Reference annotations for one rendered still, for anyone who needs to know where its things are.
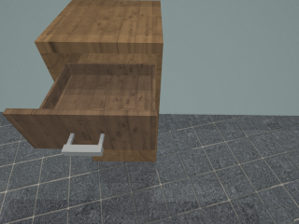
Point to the handle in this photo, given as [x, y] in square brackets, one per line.
[83, 150]

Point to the cabinet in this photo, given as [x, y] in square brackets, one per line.
[108, 31]

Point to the drawer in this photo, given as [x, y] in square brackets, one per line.
[87, 99]

